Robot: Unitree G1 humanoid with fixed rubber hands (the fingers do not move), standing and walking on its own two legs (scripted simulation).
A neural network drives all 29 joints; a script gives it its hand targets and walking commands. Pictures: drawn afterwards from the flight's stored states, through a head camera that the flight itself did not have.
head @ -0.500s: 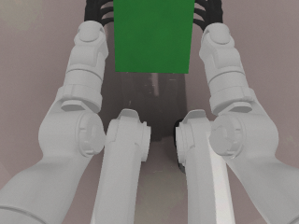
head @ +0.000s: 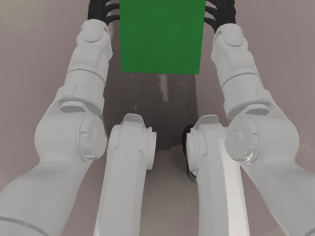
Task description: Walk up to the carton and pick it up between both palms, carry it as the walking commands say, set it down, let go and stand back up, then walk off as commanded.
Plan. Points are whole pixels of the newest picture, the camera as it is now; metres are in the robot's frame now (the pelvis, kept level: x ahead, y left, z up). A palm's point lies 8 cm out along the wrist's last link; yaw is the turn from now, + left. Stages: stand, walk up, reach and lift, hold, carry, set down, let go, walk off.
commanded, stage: set down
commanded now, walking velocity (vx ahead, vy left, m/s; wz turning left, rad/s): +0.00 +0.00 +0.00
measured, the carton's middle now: (160, 33) +0.52 +0.02 -0.24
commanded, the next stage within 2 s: let go in 1.72 s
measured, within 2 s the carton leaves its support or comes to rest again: rests again in 0.10 s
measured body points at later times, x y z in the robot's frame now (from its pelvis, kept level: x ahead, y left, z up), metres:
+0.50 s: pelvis -0.01 +0.00 +0.00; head +0.34 +0.01 +0.28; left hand +0.52 +0.18 -0.16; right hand +0.52 -0.15 -0.17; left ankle +0.09 +0.11 -0.34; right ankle +0.11 -0.12 -0.34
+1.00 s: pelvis +0.00 +0.00 +0.11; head +0.32 +0.01 +0.43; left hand +0.52 +0.18 -0.02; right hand +0.52 -0.16 -0.02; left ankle +0.09 +0.11 -0.34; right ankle +0.11 -0.12 -0.34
